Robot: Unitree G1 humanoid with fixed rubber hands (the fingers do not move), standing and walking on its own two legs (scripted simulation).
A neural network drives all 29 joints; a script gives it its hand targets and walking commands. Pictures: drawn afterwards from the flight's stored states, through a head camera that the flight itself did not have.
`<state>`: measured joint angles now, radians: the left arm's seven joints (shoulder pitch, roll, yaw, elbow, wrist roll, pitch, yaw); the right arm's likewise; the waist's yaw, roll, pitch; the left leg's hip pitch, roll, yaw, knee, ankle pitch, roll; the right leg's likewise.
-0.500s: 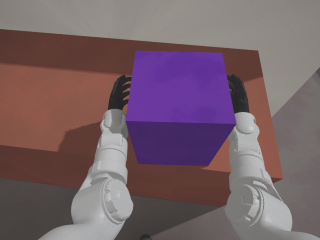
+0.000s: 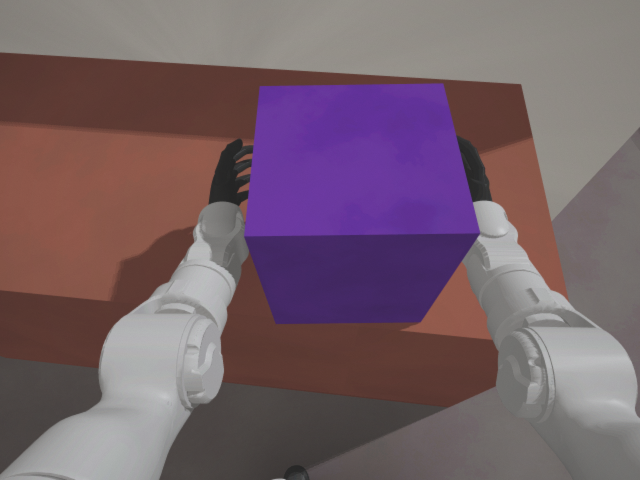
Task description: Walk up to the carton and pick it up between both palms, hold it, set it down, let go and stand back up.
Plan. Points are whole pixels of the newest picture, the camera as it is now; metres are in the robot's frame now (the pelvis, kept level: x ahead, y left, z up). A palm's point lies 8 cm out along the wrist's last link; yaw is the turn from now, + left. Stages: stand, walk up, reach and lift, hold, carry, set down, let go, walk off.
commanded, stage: set down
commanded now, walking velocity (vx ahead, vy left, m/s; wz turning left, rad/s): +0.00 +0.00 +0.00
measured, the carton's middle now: (349, 218) +0.44 +0.02 +0.02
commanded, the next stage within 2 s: none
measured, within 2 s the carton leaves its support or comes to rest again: neither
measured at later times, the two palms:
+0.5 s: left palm (186, 159) +0.46 +0.21 +0.11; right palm (523, 152) +0.48 -0.17 +0.11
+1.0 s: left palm (152, 113) +0.45 +0.22 +0.18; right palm (550, 99) +0.48 -0.16 +0.19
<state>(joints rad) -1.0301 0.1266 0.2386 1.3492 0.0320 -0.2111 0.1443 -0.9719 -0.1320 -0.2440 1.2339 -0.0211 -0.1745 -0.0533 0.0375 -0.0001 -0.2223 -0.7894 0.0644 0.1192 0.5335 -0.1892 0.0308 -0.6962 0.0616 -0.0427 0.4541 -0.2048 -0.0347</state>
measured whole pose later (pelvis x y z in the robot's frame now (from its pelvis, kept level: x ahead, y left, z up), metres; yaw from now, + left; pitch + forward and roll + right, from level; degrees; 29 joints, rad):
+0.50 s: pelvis -0.01 -0.01 +0.00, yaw +2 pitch +26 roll -2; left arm -1.15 0.28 -0.01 1.29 -0.24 -0.09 0.09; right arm -1.09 -0.34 0.00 1.24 0.32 -0.06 -0.02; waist 0.03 -0.01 -0.26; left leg -0.82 0.06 0.08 0.53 -0.16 0.02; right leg -0.73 0.05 -0.08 0.49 -0.21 -0.05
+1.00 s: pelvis -0.02 -0.02 +0.01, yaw +3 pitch +19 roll -1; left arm -1.25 0.35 -0.03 1.22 -0.26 0.17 0.11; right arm -1.21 -0.34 -0.02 1.20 0.34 0.16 -0.06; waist 0.00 -0.04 -0.20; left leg -0.66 0.05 0.07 0.43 -0.11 0.01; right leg -0.57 0.06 -0.09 0.40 -0.17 -0.06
